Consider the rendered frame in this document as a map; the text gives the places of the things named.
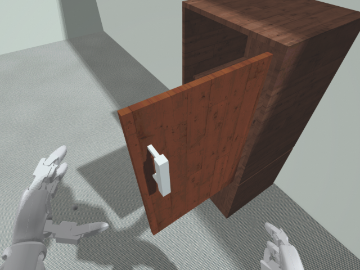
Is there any right robot hand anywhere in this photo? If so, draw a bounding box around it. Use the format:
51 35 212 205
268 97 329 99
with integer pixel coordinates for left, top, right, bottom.
260 222 304 270

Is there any left robot forearm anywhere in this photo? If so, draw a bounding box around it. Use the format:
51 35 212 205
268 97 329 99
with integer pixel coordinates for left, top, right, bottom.
0 241 47 270

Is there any left robot hand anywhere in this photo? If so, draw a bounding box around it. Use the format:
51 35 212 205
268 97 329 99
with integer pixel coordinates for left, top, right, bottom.
12 145 109 245

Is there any cupboard door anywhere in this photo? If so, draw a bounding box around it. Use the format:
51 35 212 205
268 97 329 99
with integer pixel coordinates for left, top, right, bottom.
117 52 273 235

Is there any handle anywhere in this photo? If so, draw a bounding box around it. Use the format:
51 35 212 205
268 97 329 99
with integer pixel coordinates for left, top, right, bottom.
147 145 171 197

